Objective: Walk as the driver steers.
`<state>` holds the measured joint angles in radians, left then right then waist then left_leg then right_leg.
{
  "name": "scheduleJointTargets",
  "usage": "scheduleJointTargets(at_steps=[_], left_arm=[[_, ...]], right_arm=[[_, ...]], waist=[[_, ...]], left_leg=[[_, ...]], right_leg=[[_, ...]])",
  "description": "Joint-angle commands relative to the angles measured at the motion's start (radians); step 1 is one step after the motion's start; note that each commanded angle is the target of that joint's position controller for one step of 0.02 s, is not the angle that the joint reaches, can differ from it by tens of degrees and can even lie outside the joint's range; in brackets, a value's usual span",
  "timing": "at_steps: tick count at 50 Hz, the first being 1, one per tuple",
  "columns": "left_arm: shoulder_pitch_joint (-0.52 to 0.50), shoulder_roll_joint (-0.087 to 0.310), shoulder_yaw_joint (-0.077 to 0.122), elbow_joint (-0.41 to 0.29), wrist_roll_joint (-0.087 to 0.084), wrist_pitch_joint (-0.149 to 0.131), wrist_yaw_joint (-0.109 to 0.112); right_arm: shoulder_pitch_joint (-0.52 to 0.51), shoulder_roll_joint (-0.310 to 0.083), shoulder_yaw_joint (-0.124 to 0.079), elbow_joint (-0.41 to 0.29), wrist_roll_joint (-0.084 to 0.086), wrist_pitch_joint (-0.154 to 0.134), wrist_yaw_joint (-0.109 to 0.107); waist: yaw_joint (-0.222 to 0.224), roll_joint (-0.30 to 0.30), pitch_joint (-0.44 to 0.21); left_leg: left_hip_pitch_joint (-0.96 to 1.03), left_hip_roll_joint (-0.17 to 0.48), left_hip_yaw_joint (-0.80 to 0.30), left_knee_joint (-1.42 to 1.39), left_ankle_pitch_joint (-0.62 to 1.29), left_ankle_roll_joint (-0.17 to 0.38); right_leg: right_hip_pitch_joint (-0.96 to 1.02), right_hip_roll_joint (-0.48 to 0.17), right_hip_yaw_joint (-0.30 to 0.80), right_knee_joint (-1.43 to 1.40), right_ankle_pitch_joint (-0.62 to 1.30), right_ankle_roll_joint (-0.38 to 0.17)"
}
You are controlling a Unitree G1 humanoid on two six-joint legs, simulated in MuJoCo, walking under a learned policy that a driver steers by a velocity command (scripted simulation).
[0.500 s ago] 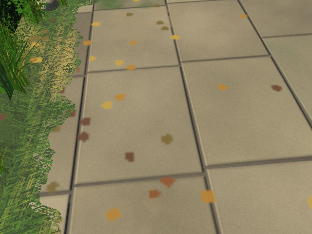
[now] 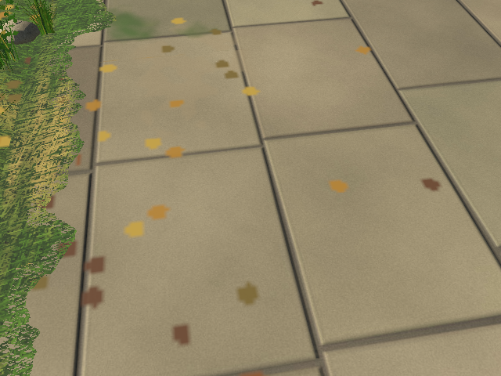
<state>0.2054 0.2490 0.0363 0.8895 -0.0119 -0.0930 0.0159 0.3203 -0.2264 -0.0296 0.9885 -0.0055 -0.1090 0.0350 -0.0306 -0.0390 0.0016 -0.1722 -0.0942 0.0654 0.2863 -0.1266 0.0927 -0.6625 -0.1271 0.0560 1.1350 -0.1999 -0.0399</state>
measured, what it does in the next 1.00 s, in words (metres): walks ahead: right foot, then left foot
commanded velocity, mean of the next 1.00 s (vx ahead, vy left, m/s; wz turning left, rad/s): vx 0.50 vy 0.00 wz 0.00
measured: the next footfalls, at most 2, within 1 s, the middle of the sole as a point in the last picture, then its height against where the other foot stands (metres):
right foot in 0.30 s outside the picture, level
left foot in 0.86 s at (227, 331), level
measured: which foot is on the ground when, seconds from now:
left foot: down 0.00-0.32, up 0.34-0.84, down 0.86-1.00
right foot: up 0.00-0.28, down 0.30-0.86, up 0.88-1.00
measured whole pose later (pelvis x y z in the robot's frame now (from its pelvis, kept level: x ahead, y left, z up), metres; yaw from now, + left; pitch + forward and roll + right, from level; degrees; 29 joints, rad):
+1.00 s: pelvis +0.55 -0.01 -0.01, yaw +1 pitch +2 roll +0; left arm 0.29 0.26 0.05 0.95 -0.02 -0.10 0.00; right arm 0.19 -0.24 -0.05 0.91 0.00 -0.10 0.03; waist 0.00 -0.03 0.02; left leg -0.33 -0.04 0.07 0.45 -0.15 0.07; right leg -0.43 -0.05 0.03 1.19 -0.35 -0.05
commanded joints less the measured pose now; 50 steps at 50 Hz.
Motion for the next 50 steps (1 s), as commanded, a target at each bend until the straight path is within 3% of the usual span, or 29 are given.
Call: scheduleJointTargets(at_steps=[1, 5, 10, 12, 13, 14, 15, 16, 17, 18, 19, 20, 21, 23, 25, 28, 31, 37, 40, 41, 42, 43, 44, 45, 46, 47, 48, 50], left_arm=[[0.033, 0.045, 0.013, -0.043, 0.012, 0.003, 0.007], [-0.13, 0.028, 0.006, -0.085, 0.003, -0.008, -0.006], [-0.251, 0.044, 0.003, -0.135, -0.01, -0.017, -0.037], [-0.225, 0.066, 0.01, -0.14, -0.01, -0.026, -0.047], [-0.166, 0.086, 0.021, -0.128, -0.009, -0.03, -0.048], [-0.03, 0.124, 0.043, -0.086, -0.008, -0.033, -0.044], [0.177, 0.2, 0.07, -0.037, 0.0, -0.034, -0.036], [0.297, 0.313, 0.097, -0.013, 0.014, -0.025, -0.035], [0.31, 0.224, 0.074, -0.008, 0.011, -0.025, -0.039], [0.211, 0.164, 0.053, -0.026, 0.006, -0.027, -0.038], [0.111, 0.127, 0.04, -0.05, 0.005, -0.024, -0.039], [0.046, 0.095, 0.029, -0.06, 0.008, -0.023, -0.044], [0.018, 0.071, 0.021, -0.06, 0.014, -0.025, -0.048], [0.039, 0.073, 0.023, -0.036, 0.017, -0.03, -0.053], [0.077, 0.102, 0.031, -0.012, 0.018, -0.032, -0.045], [0.125, 0.114, 0.033, 0.011, 0.015, -0.023, -0.027], [0.163, 0.126, 0.034, 0.027, 0.008, -0.017, -0.016], [0.247, 0.138, 0.042, 0.082, -0.004, 0.004, -0.007], [0.22, 0.157, 0.052, 0.084, -0.006, 0.017, -0.001], [0.198, 0.165, 0.053, 0.079, -0.005, 0.022, -0.001], [0.183, 0.147, 0.046, 0.073, 0.0, 0.028, -0.001], [0.186, 0.118, 0.031, 0.05, 0.014, 0.027, -0.002], [0.314, -0.024, -0.01, 0.047, 0.013, 0.004, -0.016], [0.27, 0.056, 0.007, 0.061, -0.009, -0.023, -0.021], [0.172, 0.126, 0.025, 0.026, -0.033, -0.039, -0.023], [0.106, 0.132, 0.027, 0.008, -0.033, -0.043, -0.016], [0.073, 0.124, 0.034, 0.002, -0.016, -0.037, -0.009], [0.115, 0.083, 0.037, 0.009, -0.007, -0.009, -0.005]], right_arm=[[-0.041, -0.132, -0.021, -0.055, 0.002, -0.018, -0.02], [0.041, -0.16, -0.026, -0.038, 0.018, -0.005, -0.034], [0.114, -0.17, -0.032, -0.004, 0.026, 0.017, -0.037], [0.103, -0.182, -0.038, -0.003, 0.027, 0.028, -0.039], [0.083, -0.189, -0.039, -0.007, 0.026, 0.033, -0.04], [0.066, -0.174, -0.033, -0.013, 0.021, 0.039, -0.039], [0.056, -0.134, -0.015, -0.037, 0.006, 0.038, -0.039], [0.162, -0.013, 0.022, -0.054, 0.003, 0.014, -0.029], [0.159, -0.067, 0.012, -0.036, 0.023, -0.014, -0.024], [0.062, -0.158, -0.012, -0.064, 0.049, -0.027, -0.02], [-0.003, -0.163, -0.015, -0.081, 0.048, -0.028, -0.024], [-0.036, -0.149, -0.019, -0.085, 0.034, -0.021, -0.031], [-0.027, -0.134, -0.024, -0.083, 0.024, -0.006, -0.035], [0.009, -0.087, -0.021, -0.073, 0.02, 0.019, -0.038], [-0.027, -0.088, -0.025, -0.09, 0.015, 0.029, -0.041], [-0.146, -0.081, -0.027, -0.132, 0.009, 0.027, -0.04], [-0.255, -0.065, -0.022, -0.161, 0.013, 0.021, -0.031], [-0.408, -0.072, -0.015, -0.22, 0.026, 0.008, -0.002], [-0.365, -0.102, -0.026, -0.221, 0.026, -0.002, 0.01], [-0.29, -0.126, -0.04, -0.202, 0.025, -0.004, 0.009], [-0.129, -0.167, -0.065, -0.149, 0.024, -0.003, 0.003], [0.063, -0.241, -0.088, -0.107, 0.013, -0.002, -0.007], [0.148, -0.316, -0.104, -0.082, 0.006, 0.004, -0.006], [0.133, -0.224, -0.077, -0.086, 0.014, 0.004, -0.005], [0.042, -0.181, -0.064, -0.102, 0.019, 0.001, -0.008], [-0.047, -0.151, -0.054, -0.124, 0.015, 0.0, -0.009], [-0.102, -0.122, -0.045, -0.129, 0.006, -0.002, -0.005], [-0.118, -0.09, -0.035, -0.117, -0.005, -0.007, 0.001]], waist=[[0.047, 0.074, 0.055], [-0.013, 0.076, 0.054], [-0.048, 0.091, 0.082], [-0.02, 0.106, 0.066], [0.02, 0.116, 0.034], [0.087, 0.106, -0.044], [0.164, 0.041, -0.195], [0.139, -0.217, -0.332], [0.15, -0.215, -0.39], [0.129, -0.144, -0.231], [0.099, -0.069, -0.149], [0.07, -0.018, -0.083], [0.037, -0.029, -0.051], [0.011, -0.041, -0.033], [0.006, -0.023, -0.007], [0.031, -0.015, 0.019], [0.063, -0.021, 0.042], [0.1, -0.021, 0.097], [0.056, -0.041, 0.059], [0.011, -0.055, 0.009], [-0.064, -0.042, -0.083], [-0.127, 0.048, -0.228], [-0.066, 0.317, -0.368], [-0.09, 0.266, -0.379], [-0.077, 0.216, -0.224], [-0.044, 0.121, -0.145], [-0.014, 0.078, -0.08], [0.039, 0.111, -0.057]], left_leg=[[-0.107, 0.28, -0.206, -0.203, 0.075, 0.171], [-0.02, 0.264, -0.158, -0.185, 0.088, 0.126], [0.146, 0.329, -0.18, -0.112, 0.063, 0.112], [0.189, 0.352, -0.193, -0.055, 0.121, 0.096], [0.19, 0.342, -0.181, 0.013, 0.246, 0.082], [0.167, 0.292, -0.139, 0.173, 0.406, 0.058], [0.009, 0.23, -0.08, 0.459, 0.342, 0.021], [-0.419, 0.054, -0.017, 0.859, -0.087, -0.059], [-0.558, 0.05, -0.173, 1.016, -0.42, -0.047], [-0.639, 0.114, -0.18, 1.064, -0.357, -0.024], [-0.612, 0.172, -0.152, 1.029, -0.256, -0.019], [-0.57, 0.204, -0.137, 0.961, -0.187, -0.025], [-0.508, 0.232, -0.139, 0.902, -0.14, -0.029], [-0.448, 0.235, -0.122, 0.858, -0.096, -0.043], [-0.496, 0.238, -0.118, 0.793, -0.032, -0.057], [-0.567, 0.238, -0.113, 0.616, 0.104, -0.074], [-0.531, 0.212, -0.088, 0.433, 0.224, -0.073], [-0.555, 0.184, -0.08, 0.268, 0.175, -0.044], [-0.436, 0.149, -0.051, 0.229, 0.069, -0.008], [-0.31, 0.113, -0.02, 0.22, 0.051, 0.009], [-0.094, 0.083, 0.001, 0.211, 0.065, 0.036], [0.227, 0.239, -0.176, 0.237, 0.086, 0.098], [0.584, 0.475, -0.663, 0.129, -0.098, 0.265], [0.581, 0.48, -0.797, 0.026, -0.18, 0.253], [0.449, 0.45, -0.645, 0.014, -0.144, 0.201], [0.293, 0.414, -0.513, -0.007, -0.049, 0.172], [0.154, 0.377, -0.424, -0.039, 0.036, 0.156], [0.031, 0.331, -0.332, -0.099, 0.083, 0.143]], right_leg=[[-0.019, -0.042, 0.002, -0.144, 0.163, 0.027], [0.017, 0.005, -0.038, -0.433, 0.308, 0.035], [0.01, 0.033, -0.042, -0.581, 0.215, 0.014], [0.071, 0.051, -0.052, -0.622, 0.134, -0.014], [0.164, 0.077, -0.075, -0.643, 0.107, -0.032], [0.343, 0.11, -0.1, -0.663, 0.102, -0.058], [0.645, -0.002, 0.024, -0.637, 0.125, -0.119], [1.041, -0.246, 0.468, -0.706, 0.022, -0.279], [1.072, -0.285, 0.694, -0.832, -0.069, -0.309], [0.942, -0.251, 0.543, -0.839, -0.067, -0.248], [0.792, -0.208, 0.393, -0.858, 0.01, -0.213], [0.659, -0.162, 0.296, -0.898, 0.079, -0.194], [0.573, -0.121, 0.219, -0.934, 0.121, -0.174], [0.499, -0.092, 0.146, -0.976, 0.207, -0.181], [0.499, -0.087, 0.098, -0.996, 0.292, -0.192], [0.538, -0.081, 0.056, -1.01, 0.326, -0.182], [0.55, -0.062, 0.013, -1.027, 0.276, -0.159], [0.718, -0.125, 0.018, -0.976, 0.258, -0.149], [0.764, -0.142, 0.013, -0.886, 0.435, -0.126], [0.754, -0.124, -0.005, -0.799, 0.602, -0.112], [0.701, -0.07, -0.043, -0.616, 0.702, -0.087], [0.491, -0.01, -0.086, -0.313, 0.482, -0.051], [0.076, 0.183, -0.076, 0.065, -0.169, 0.018], [-0.045, 0.164, 0.072, 0.209, -0.358, 0.002], [-0.116, 0.109, 0.062, 0.234, -0.293, -0.016], [-0.083, 0.051, 0.032, 0.189, -0.195, -0.02], [-0.037, 0.018, 0.019, 0.123, -0.135, -0.017], [0.069, -0.017, 0.024, 0.046, -0.08, -0.016]])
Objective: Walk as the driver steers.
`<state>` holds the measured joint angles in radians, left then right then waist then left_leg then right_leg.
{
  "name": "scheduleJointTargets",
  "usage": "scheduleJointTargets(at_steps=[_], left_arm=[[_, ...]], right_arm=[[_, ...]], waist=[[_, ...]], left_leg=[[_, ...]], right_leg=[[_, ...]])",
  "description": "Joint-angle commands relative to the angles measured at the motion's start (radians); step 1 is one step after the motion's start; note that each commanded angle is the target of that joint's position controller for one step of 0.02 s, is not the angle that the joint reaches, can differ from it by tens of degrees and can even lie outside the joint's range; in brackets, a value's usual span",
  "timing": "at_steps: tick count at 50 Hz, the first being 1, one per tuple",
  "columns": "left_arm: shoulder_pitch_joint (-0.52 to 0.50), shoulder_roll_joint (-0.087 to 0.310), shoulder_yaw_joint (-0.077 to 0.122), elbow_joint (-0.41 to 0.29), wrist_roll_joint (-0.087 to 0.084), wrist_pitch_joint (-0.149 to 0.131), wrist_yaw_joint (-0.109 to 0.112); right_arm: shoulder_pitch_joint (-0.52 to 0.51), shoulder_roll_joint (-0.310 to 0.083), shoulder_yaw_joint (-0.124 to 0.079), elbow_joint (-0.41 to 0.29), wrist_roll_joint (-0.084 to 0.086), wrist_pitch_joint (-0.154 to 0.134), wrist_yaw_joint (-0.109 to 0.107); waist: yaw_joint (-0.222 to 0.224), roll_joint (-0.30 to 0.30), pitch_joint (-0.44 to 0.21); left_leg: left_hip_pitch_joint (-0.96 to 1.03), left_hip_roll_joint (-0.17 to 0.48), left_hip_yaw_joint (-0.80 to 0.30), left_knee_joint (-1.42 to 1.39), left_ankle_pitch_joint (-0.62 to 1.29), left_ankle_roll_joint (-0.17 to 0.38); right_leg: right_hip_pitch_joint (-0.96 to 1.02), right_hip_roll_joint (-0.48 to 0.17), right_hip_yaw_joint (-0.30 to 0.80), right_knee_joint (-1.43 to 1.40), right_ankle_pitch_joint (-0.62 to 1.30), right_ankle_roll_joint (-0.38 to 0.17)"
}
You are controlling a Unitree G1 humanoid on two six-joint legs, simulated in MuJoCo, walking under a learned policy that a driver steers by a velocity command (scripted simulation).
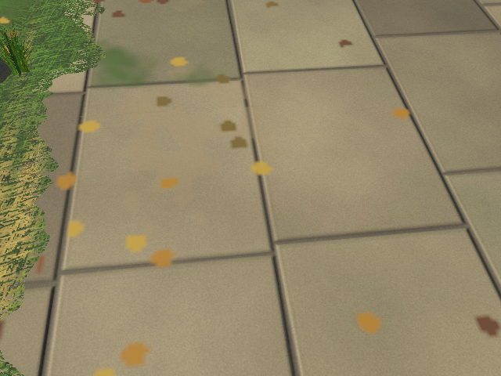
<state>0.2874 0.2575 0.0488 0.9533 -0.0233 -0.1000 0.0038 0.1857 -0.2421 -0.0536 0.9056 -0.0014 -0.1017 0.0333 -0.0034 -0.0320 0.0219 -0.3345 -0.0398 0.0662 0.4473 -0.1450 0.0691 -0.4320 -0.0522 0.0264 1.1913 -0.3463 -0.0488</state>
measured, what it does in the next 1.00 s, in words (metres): walks ahead, turning left: right foot, then left foot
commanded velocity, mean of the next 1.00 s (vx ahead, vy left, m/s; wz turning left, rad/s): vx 0.50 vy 0.00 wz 0.26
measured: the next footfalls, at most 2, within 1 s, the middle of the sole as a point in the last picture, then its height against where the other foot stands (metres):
right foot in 0.42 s outside the picture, level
left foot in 0.98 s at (206, 313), level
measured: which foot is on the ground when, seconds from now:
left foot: down 0.00-0.44, up 0.46-0.96, down 0.98-1.00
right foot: up 0.00-0.40, down 0.42-0.98, up 1.00-1.00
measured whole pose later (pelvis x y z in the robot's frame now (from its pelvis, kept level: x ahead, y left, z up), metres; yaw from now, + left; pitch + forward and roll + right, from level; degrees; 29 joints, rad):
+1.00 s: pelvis +0.53 +0.01 -0.02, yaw +18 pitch +1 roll -1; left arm 0.31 0.26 0.08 0.97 -0.01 -0.05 0.03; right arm 0.06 -0.24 -0.09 0.78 0.03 -0.04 0.05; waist 0.02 0.01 0.05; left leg -0.51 0.00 0.08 0.64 -0.14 0.13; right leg 0.02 -0.11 -0.27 0.66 -0.48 0.05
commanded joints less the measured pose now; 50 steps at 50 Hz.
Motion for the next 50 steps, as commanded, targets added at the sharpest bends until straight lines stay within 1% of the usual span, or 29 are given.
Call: scheduleJointTargets(at_steps=[1, 2, 4, 6, 10, 13, 15, 18, 19, 20, 21, 22, 23, 24, 25, 26, 27, 28, 29, 32, 35, 39, 42, 44, 46, 47, 48, 49, 50], left_arm=[[0.046, 0.054, 0.023, -0.051, 0.006, 0.009, 0.009], [0.035, 0.048, 0.024, -0.056, 0.007, 0.017, 0.011], [-0.038, 0.055, 0.028, -0.083, 0.015, 0.024, 0.013], [-0.111, 0.052, 0.029, -0.105, 0.02, 0.023, 0.011], [-0.243, 0.031, 0.02, -0.138, 0.014, 0.015, -0.002], [-0.331, 0.03, 0.013, -0.165, 0.006, 0.01, -0.015], [-0.376, 0.034, 0.01, -0.187, 0.002, 0.005, -0.028], [-0.36, 0.062, 0.017, -0.2, 0.001, -0.007, -0.042], [-0.299, 0.084, 0.028, -0.187, 0.003, -0.011, -0.042], [-0.163, 0.119, 0.05, -0.146, 0.006, -0.014, -0.036], [0.037, 0.186, 0.075, -0.097, 0.018, -0.017, -0.026], [0.169, 0.288, 0.101, -0.072, 0.034, -0.01, -0.02], [0.179, 0.212, 0.077, -0.071, 0.03, -0.007, -0.02], [0.096, 0.152, 0.057, -0.08, 0.024, -0.009, -0.018], [0.007, 0.114, 0.044, -0.098, 0.021, -0.01, -0.017], [-0.06, 0.079, 0.033, -0.101, 0.023, -0.013, -0.021], [-0.1, 0.055, 0.027, -0.099, 0.031, -0.018, -0.023], [-0.114, 0.047, 0.027, -0.091, 0.036, -0.021, -0.025], [-0.111, 0.05, 0.029, -0.082, 0.038, -0.024, -0.024], [-0.084, 0.084, 0.041, -0.058, 0.045, -0.029, -0.008], [-0.057, 0.1, 0.045, -0.045, 0.046, -0.023, 0.009], [-0.01, 0.126, 0.051, -0.033, 0.035, -0.01, 0.024], [0.043, 0.14, 0.059, -0.016, 0.023, 0.008, 0.027], [0.045, 0.155, 0.066, -0.014, 0.013, 0.022, 0.026], [0.015, 0.186, 0.074, -0.026, 0.005, 0.032, 0.029], [-0.001, 0.201, 0.078, -0.032, 0.001, 0.039, 0.031], [-0.028, 0.209, 0.077, -0.04, -0.004, 0.046, 0.031], [-0.029, 0.2, 0.072, -0.053, 0.003, 0.043, 0.031], [0.028, 0.05, 0.03, -0.105, 0.044, 0.021, 0.019]], right_arm=[[0.031, -0.084, -0.014, -0.023, -0.006, -0.017, 0.002], [0.046, -0.1, -0.017, -0.013, -0.004, -0.019, -0.002], [0.077, -0.129, -0.025, 0.0, -0.003, -0.018, -0.015], [0.109, -0.134, -0.025, 0.013, -0.001, -0.01, -0.027], [0.166, -0.142, -0.024, 0.035, 0.009, -0.002, -0.037], [0.22, -0.149, -0.026, 0.063, 0.015, 0.006, -0.037], [0.244, -0.153, -0.029, 0.08, 0.016, 0.016, -0.04], [0.236, -0.166, -0.038, 0.089, 0.022, 0.029, -0.045], [0.215, -0.175, -0.04, 0.085, 0.023, 0.033, -0.045], [0.189, -0.166, -0.035, 0.077, 0.024, 0.037, -0.044], [0.173, -0.133, -0.021, 0.055, 0.014, 0.037, -0.043], [0.28, -0.017, 0.013, 0.041, 0.01, 0.02, -0.036], [0.281, -0.045, 0.008, 0.058, 0.026, -0.001, -0.032], [0.197, -0.138, -0.02, 0.036, 0.055, -0.008, -0.033], [0.138, -0.141, -0.023, 0.019, 0.057, -0.006, -0.038], [0.11, -0.127, -0.028, 0.016, 0.046, 0.002, -0.045], [0.127, -0.108, -0.035, 0.022, 0.039, 0.019, -0.049], [0.153, -0.08, -0.035, 0.029, 0.039, 0.035, -0.048], [0.165, -0.055, -0.034, 0.033, 0.04, 0.048, -0.048], [0.111, -0.055, -0.043, 0.002, 0.034, 0.067, -0.05], [0.038, -0.053, -0.046, -0.028, 0.025, 0.062, -0.038], [-0.101, -0.032, -0.032, -0.081, 0.019, 0.059, -0.011], [-0.187, -0.026, -0.023, -0.131, 0.021, 0.059, 0.008], [-0.209, -0.033, -0.024, -0.161, 0.024, 0.061, 0.021], [-0.171, -0.065, -0.038, -0.175, 0.026, 0.064, 0.027], [-0.1, -0.093, -0.053, -0.167, 0.028, 0.065, 0.027], [0.038, -0.137, -0.078, -0.137, 0.032, 0.065, 0.023], [0.204, -0.217, -0.118, -0.093, 0.033, 0.069, 0.005], [0.228, -0.332, -0.138, -0.081, 0.038, 0.069, -0.011]], waist=[[0.021, 0.104, -0.065], [0.026, 0.099, -0.046], [0.016, 0.08, -0.014], [-0.002, 0.076, 0.0], [-0.043, 0.086, 0.025], [-0.075, 0.088, 0.051], [-0.083, 0.091, 0.067], [-0.05, 0.11, 0.052], [-0.008, 0.122, 0.018], [0.064, 0.114, -0.058], [0.139, 0.072, -0.201], [0.124, -0.156, -0.367], [0.132, -0.208, -0.44], [0.119, -0.145, -0.279], [0.088, -0.093, -0.179], [0.058, -0.051, -0.104], [0.022, -0.072, -0.064], [0.001, -0.084, -0.048], [-0.009, -0.076, -0.035], [-0.016, -0.041, 0.005], [-0.004, -0.028, 0.023], [0.042, -0.005, 0.067], [0.07, 0.003, 0.095], [0.062, -0.01, 0.093], [0.019, -0.047, 0.04], [-0.027, -0.066, -0.009], [-0.109, -0.057, -0.082], [-0.183, 0.003, -0.172], [-0.088, 0.275, -0.221]], left_leg=[[0.164, 0.269, -0.302, -0.282, 0.121, 0.175], [0.146, 0.267, -0.276, -0.302, 0.14, 0.181], [0.153, 0.268, -0.244, -0.327, 0.169, 0.185], [0.183, 0.257, -0.213, -0.337, 0.181, 0.17], [0.213, 0.224, -0.142, -0.341, 0.17, 0.133], [0.287, 0.246, -0.137, -0.319, 0.154, 0.131], [0.354, 0.276, -0.144, -0.287, 0.168, 0.129], [0.406, 0.309, -0.164, -0.209, 0.283, 0.108], [0.396, 0.3, -0.163, -0.143, 0.415, 0.097], [0.358, 0.254, -0.137, 0.001, 0.543, 0.076], [0.189, 0.195, -0.1, 0.251, 0.442, 0.042], [-0.23, 0.031, -0.029, 0.662, 0.008, -0.037], [-0.348, 0.002, -0.188, 0.83, -0.426, -0.031], [-0.425, 0.06, -0.209, 0.895, -0.376, -0.014], [-0.418, 0.116, -0.178, 0.87, -0.283, -0.007], [-0.376, 0.149, -0.167, 0.812, -0.21, -0.008], [-0.316, 0.178, -0.173, 0.763, -0.159, -0.007], [-0.265, 0.186, -0.173, 0.744, -0.131, -0.008], [-0.253, 0.187, -0.168, 0.737, -0.111, -0.01], [-0.338, 0.185, -0.189, 0.667, 0.003, -0.022], [-0.388, 0.173, -0.186, 0.516, 0.138, -0.033], [-0.389, 0.165, -0.102, 0.334, 0.217, -0.029], [-0.431, 0.157, -0.061, 0.256, 0.162, -0.01], [-0.411, 0.138, -0.023, 0.225, 0.078, 0.01], [-0.282, 0.077, 0.042, 0.217, -0.022, 0.045], [-0.174, 0.034, 0.07, 0.218, -0.068, 0.067], [0.019, -0.013, 0.086, 0.155, -0.03, 0.099], [0.318, 0.003, -0.015, 0.1, 0.006, 0.145], [0.627, 0.259, -0.522, 0.038, -0.068, 0.292]], right_leg=[[-0.151, -0.097, 0.046, -0.04, 0.074, -0.002], [-0.164, -0.102, 0.04, -0.074, 0.095, 0.006], [-0.233, -0.109, 0.035, -0.168, 0.181, 0.026], [-0.28, -0.107, 0.03, -0.279, 0.288, 0.039], [-0.247, -0.069, -0.007, -0.502, 0.446, 0.04], [-0.25, -0.049, -0.022, -0.592, 0.441, 0.037], [-0.267, -0.041, -0.021, -0.635, 0.394, 0.024], [-0.186, -0.018, -0.028, -0.685, 0.291, -0.012], [-0.079, 0.011, -0.047, -0.703, 0.267, -0.026], [0.112, 0.042, -0.07, -0.728, 0.28, -0.048], [0.429, -0.048, 0.019, -0.683, 0.31, -0.098], [0.849, -0.323, 0.432, -0.726, 0.187, -0.234], [0.858, -0.388, 0.673, -0.861, 0.099, -0.26], [0.724, -0.354, 0.527, -0.882, 0.06, -0.203], [0.568, -0.319, 0.385, -0.912, 0.085, -0.165], [0.43, -0.278, 0.283, -0.96, 0.122, -0.143], [0.337, -0.24, 0.192, -0.999, 0.157, -0.121], [0.277, -0.221, 0.137, -1.028, 0.182, -0.114], [0.249, -0.212, 0.086, -1.046, 0.227, -0.118], [0.254, -0.212, -0.016, -1.071, 0.333, -0.127], [0.302, -0.207, -0.091, -1.078, 0.377, -0.118], [0.365, -0.217, -0.174, -1.086, 0.39, -0.105], [0.48, -0.248, -0.209, -1.045, 0.439, -0.1], [0.534, -0.264, -0.233, -0.989, 0.551, -0.089], [0.549, -0.263, -0.264, -0.87, 0.88, -0.068], [0.543, -0.256, -0.275, -0.754, 1.036, -0.056], [0.495, -0.226, -0.296, -0.565, 1.086, -0.032], [0.298, -0.183, -0.297, -0.291, 0.877, 0.016], [-0.146, -0.004, -0.257, 0.077, -0.035, 0.079]])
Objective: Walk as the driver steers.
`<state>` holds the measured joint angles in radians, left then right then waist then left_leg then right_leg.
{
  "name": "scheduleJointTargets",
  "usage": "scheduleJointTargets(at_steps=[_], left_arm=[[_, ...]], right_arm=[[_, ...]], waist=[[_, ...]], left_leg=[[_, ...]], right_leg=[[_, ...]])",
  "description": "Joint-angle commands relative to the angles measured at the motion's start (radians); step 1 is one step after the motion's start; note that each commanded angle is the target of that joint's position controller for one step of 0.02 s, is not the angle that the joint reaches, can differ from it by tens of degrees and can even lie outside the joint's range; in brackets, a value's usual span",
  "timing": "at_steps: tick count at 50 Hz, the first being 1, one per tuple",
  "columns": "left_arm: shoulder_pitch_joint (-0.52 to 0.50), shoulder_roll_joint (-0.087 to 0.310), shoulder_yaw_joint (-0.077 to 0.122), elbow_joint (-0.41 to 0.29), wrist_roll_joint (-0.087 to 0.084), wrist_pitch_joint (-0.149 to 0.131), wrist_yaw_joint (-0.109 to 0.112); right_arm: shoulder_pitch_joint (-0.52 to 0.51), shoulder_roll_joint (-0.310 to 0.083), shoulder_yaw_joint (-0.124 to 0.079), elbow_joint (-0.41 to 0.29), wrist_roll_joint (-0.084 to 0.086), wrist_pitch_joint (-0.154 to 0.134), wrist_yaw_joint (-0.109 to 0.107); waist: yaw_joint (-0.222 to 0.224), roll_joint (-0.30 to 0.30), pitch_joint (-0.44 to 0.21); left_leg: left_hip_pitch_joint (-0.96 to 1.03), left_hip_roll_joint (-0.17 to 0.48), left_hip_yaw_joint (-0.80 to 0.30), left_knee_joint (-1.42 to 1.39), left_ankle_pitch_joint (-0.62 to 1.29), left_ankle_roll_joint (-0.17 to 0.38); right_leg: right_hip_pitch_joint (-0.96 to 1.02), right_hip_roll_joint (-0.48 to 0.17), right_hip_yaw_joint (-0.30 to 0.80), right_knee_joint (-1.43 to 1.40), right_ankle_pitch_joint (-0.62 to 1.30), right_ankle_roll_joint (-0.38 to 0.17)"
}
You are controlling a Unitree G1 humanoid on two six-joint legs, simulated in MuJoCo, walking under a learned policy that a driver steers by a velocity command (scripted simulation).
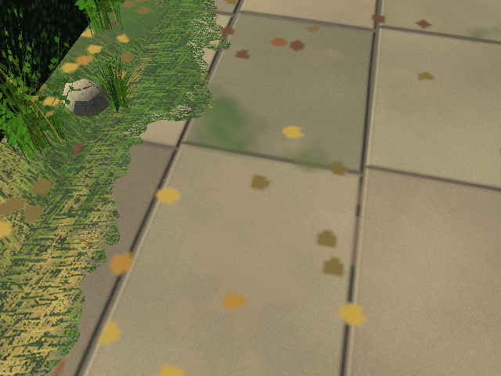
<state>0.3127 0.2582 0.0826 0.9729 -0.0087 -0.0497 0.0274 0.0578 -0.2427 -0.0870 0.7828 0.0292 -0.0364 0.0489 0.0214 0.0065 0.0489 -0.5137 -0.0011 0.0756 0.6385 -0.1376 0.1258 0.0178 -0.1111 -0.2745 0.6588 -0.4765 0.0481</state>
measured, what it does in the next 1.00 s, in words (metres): walks ahead: right foot, then left foot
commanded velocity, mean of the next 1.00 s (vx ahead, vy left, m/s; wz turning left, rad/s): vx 0.50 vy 0.00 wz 0.00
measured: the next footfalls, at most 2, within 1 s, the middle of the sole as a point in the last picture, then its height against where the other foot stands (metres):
right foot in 0.50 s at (290, 365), level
left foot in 0.98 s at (209, 273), level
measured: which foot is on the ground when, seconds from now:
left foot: down 0.00-0.52, up 0.54-0.96, down 0.98-1.00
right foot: up 0.00-0.48, down 0.50-1.00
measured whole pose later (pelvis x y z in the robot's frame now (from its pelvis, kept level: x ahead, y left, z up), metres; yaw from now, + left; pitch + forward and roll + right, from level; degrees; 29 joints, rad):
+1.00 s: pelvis +0.58 +0.04 +0.01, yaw -4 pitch +3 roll +1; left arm 0.42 0.29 0.07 0.81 -0.02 -0.03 0.02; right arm 0.00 -0.25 -0.04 0.66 -0.01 -0.13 0.01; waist 0.09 -0.01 0.00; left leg -0.44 -0.04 -0.06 0.45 -0.06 0.01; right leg -0.11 0.10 0.24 0.57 -0.45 -0.06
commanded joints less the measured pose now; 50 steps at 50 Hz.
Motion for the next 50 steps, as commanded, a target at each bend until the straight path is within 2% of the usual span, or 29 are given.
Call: scheduleJointTargets(at_steps=[1, 2, 3, 4, 5, 8, 10, 14, 17, 20, 22, 23, 24, 25, 26, 27, 28, 29, 30, 31, 32, 34, 37, 40, 43, 46, 48, 49, 50], left_arm=[[-0.038, 0.065, -0.013, -0.159, -0.006, -0.08, -0.019], [-0.15, 0.116, 0.0, -0.189, -0.045, -0.108, -0.029], [-0.17, 0.112, -0.004, -0.19, -0.042, -0.12, -0.029], [-0.166, 0.118, 0.003, -0.175, -0.015, -0.12, -0.021], [-0.148, 0.136, 0.015, -0.169, 0.0, -0.107, -0.018], [-0.15, 0.111, 0.017, -0.184, 0.016, -0.068, -0.017], [-0.225, 0.091, 0.01, -0.213, 0.024, -0.059, -0.013], [-0.366, 0.062, -0.006, -0.257, 0.015, -0.064, -0.025], [-0.403, 0.066, -0.013, -0.264, 0.004, -0.074, -0.045], [-0.44, 0.092, -0.013, -0.287, 0.001, -0.083, -0.06], [-0.408, 0.112, -0.009, -0.287, -0.002, -0.087, -0.068], [-0.345, 0.13, -0.001, -0.272, -0.001, -0.088, -0.069], [-0.22, 0.159, 0.015, -0.234, 0.002, -0.088, -0.068], [-0.05, 0.199, 0.027, -0.2, 0.011, -0.085, -0.068], [0.067, 0.283, 0.05, -0.185, 0.018, -0.077, -0.069], [0.082, 0.225, 0.036, -0.163, -0.014, -0.067, -0.077], [0.014, 0.17, 0.02, -0.182, -0.023, -0.061, -0.072], [-0.043, 0.149, 0.012, -0.207, -0.007, -0.053, -0.067], [-0.079, 0.132, 0.004, -0.216, 0.001, -0.049, -0.067], [-0.093, 0.119, -0.003, -0.224, 0.007, -0.05, -0.063], [-0.096, 0.12, -0.004, -0.228, 0.008, -0.048, -0.061], [-0.079, 0.139, 0.002, -0.228, 0.0, -0.048, -0.051], [-0.036, 0.179, 0.017, -0.223, -0.01, -0.043, -0.032], [0.02, 0.178, 0.019, -0.213, -0.019, -0.027, -0.02], [0.079, 0.171, 0.018, -0.203, -0.023, -0.011, -0.015], [0.085, 0.175, 0.023, -0.21, -0.02, 0.002, -0.007], [0.05, 0.16, 0.019, -0.228, -0.017, 0.007, -0.007], [0.023, 0.118, 0.004, -0.249, -0.008, 0.002, -0.012], [0.108, 0.051, -0.016, -0.273, -0.011, -0.009, -0.012]], right_arm=[[0.376, -0.304, -0.084, 0.007, -0.011, -0.014, -0.021], [0.358, -0.229, -0.063, 0.011, -0.022, -0.027, -0.018], [0.303, -0.183, -0.051, 0.004, -0.015, -0.036, -0.02], [0.216, -0.147, -0.04, -0.017, -0.012, -0.04, -0.019], [0.164, -0.115, -0.027, -0.036, -0.017, -0.042, -0.022], [0.171, -0.144, -0.029, -0.046, -0.014, -0.046, -0.039], [0.207, -0.176, -0.037, -0.041, -0.012, -0.046, -0.054], [0.261, -0.174, -0.035, -0.033, -0.008, -0.034, -0.066], [0.308, -0.151, -0.025, -0.003, -0.011, -0.038, -0.064], [0.349, -0.159, -0.024, 0.02, -0.017, -0.034, -0.065], [0.344, -0.177, -0.028, 0.025, -0.022, -0.027, -0.069], [0.322, -0.186, -0.029, 0.02, -0.023, -0.024, -0.071], [0.299, -0.181, -0.024, 0.013, -0.025, -0.02, -0.071], [0.277, -0.164, -0.012, -0.007, -0.035, -0.021, -0.072], [0.391, -0.097, 0.008, -0.018, -0.032, -0.038, -0.066], [0.38, -0.106, 0.016, -0.022, -0.032, -0.059, -0.058], [0.279, -0.167, 0.004, -0.047, -0.01, -0.075, -0.049], [0.195, -0.167, 0.007, -0.067, -0.006, -0.086, -0.046], [0.157, -0.159, 0.005, -0.077, -0.023, -0.092, -0.047], [0.162, -0.158, -0.001, -0.081, -0.04, -0.09, -0.051], [0.174, -0.145, -0.001, -0.085, -0.046, -0.086, -0.054], [0.174, -0.121, 0.003, -0.093, -0.048, -0.074, -0.06], [0.069, -0.097, 0.013, -0.128, -0.047, -0.067, -0.066], [-0.034, -0.076, 0.022, -0.154, -0.038, -0.075, -0.056], [-0.109, -0.089, 0.021, -0.18, -0.025, -0.085, -0.043], [-0.113, -0.124, 0.009, -0.189, -0.019, -0.101, -0.033], [0.01, -0.159, -0.01, -0.16, -0.021, -0.11, -0.039], [0.147, -0.202, -0.025, -0.142, -0.037, -0.113, -0.048], [0.292, -0.289, -0.048, -0.126, -0.054, -0.104, -0.057]], waist=[[-0.12, 0.192, -0.411], [-0.149, 0.114, -0.307], [-0.116, 0.061, -0.218], [-0.066, -0.003, -0.159], [-0.029, 0.001, -0.137], [0.002, -0.001, -0.101], [-0.016, 0.009, -0.07], [-0.072, 0.066, -0.04], [-0.108, 0.091, -0.034], [-0.121, 0.097, -0.013], [-0.098, 0.111, -0.017], [-0.061, 0.119, -0.053], [0.003, 0.105, -0.135], [0.076, 0.052, -0.265], [0.053, -0.192, -0.398], [0.056, -0.281, -0.394], [0.065, -0.184, -0.233], [0.057, -0.078, -0.143], [0.029, -0.012, -0.072], [-0.001, -0.015, -0.067], [-0.019, -0.041, -0.072], [-0.03, -0.072, -0.077], [-0.004, -0.067, -0.059], [0.036, -0.085, -0.055], [0.061, -0.094, -0.051], [0.041, -0.114, -0.052], [-0.033, -0.13, -0.101], [-0.103, -0.096, -0.213], [-0.113, 0.104, -0.373]], left_leg=[[0.924, 0.347, -0.936, -0.335, -0.192, 0.341], [0.886, 0.321, -0.812, -0.362, -0.123, 0.276], [0.755, 0.278, -0.662, -0.348, -0.046, 0.234], [0.597, 0.236, -0.556, -0.351, 0.047, 0.2], [0.489, 0.206, -0.488, -0.369, 0.132, 0.184], [0.351, 0.175, -0.417, -0.415, 0.236, 0.184], [0.313, 0.149, -0.372, -0.429, 0.257, 0.172], [0.266, 0.084, -0.32, -0.411, 0.144, 0.106], [0.324, 0.121, -0.319, -0.402, 0.086, 0.091], [0.488, 0.192, -0.353, -0.344, 0.174, 0.084], [0.568, 0.217, -0.342, -0.294, 0.342, 0.064], [0.581, 0.203, -0.311, -0.227, 0.53, 0.048], [0.568, 0.159, -0.26, -0.089, 0.693, 0.027], [0.437, 0.116, -0.219, 0.142, 0.601, -0.001], [0.062, -0.037, -0.141, 0.526, 0.162, -0.091], [-0.164, -0.082, -0.19, 0.656, -0.39, -0.106], [-0.274, -0.015, -0.225, 0.706, -0.342, -0.093], [-0.267, 0.024, -0.203, 0.667, -0.264, -0.085], [-0.241, 0.051, -0.187, 0.58, -0.217, -0.088], [-0.182, 0.078, -0.185, 0.503, -0.18, -0.095], [-0.139, 0.083, -0.177, 0.452, -0.169, -0.107], [-0.115, 0.082, -0.154, 0.359, -0.154, -0.135], [-0.099, 0.061, -0.139, 0.156, 0.013, -0.168], [-0.015, 0.016, -0.133, -0.028, 0.185, -0.176], [0.018, -0.013, -0.144, -0.114, 0.2, -0.174], [0.065, -0.023, -0.162, -0.188, 0.105, -0.152], [0.253, -0.011, -0.148, -0.251, 0.092, -0.106], [0.487, 0.099, -0.229, -0.21, 0.088, -0.048], [0.855, 0.321, -0.532, -0.2, 0.032, 0.079]], right_leg=[[-0.757, 0.154, 0.31, 0.783, -0.132, -0.02], [-0.864, 0.098, 0.365, 0.781, -0.049, -0.051], [-0.854, 0.05, 0.361, 0.701, 0.04, -0.074], [-0.779, 0.012, 0.36, 0.608, 0.099, -0.073], [-0.698, -0.012, 0.365, 0.543, 0.132, -0.067], [-0.628, -0.014, 0.343, 0.404, 0.184, -0.026], [-0.649, 0.006, 0.326, 0.271, 0.29, 0.0], [-0.579, 0.072, 0.313, -0.029, 0.541, 0.003], [-0.549, 0.072, 0.302, -0.116, 0.64, -0.018], [-0.634, 0.068, 0.295, -0.152, 0.529, -0.069], [-0.621, 0.082, 0.275, -0.169, 0.427, -0.11], [-0.534, 0.112, 0.248, -0.183, 0.399, -0.134], [-0.364, 0.138, 0.232, -0.199, 0.437, -0.168], [-0.098, 0.037, 0.361, -0.162, 0.5, -0.23], [0.276, -0.176, 0.779, -0.198, 0.407, -0.398], [0.363, -0.233, 1.06, -0.354, 0.206, -0.434], [0.26, -0.209, 0.977, -0.374, 0.086, -0.379], [0.117, -0.168, 0.86, -0.392, 0.126, -0.346], [-0.014, -0.128, 0.778, -0.415, 0.22, -0.331], [-0.083, -0.098, 0.728, -0.431, 0.315, -0.32], [-0.123, -0.074, 0.699, -0.444, 0.38, -0.321], [-0.174, -0.055, 0.644, -0.457, 0.475, -0.329], [-0.229, -0.02, 0.575, -0.463, 0.525, -0.306], [-0.263, 0.02, 0.545, -0.441, 0.494, -0.265], [-0.218, 0.003, 0.601, -0.391, 0.453, -0.254], [-0.141, -0.024, 0.691, -0.313, 0.431, -0.238], [-0.161, 0.011, 0.691, -0.206, 0.502, -0.203], [-0.254, 0.057, 0.636, -0.012, 0.487, -0.171], [-0.536, 0.185, 0.494, 0.314, 0.222, -0.101]])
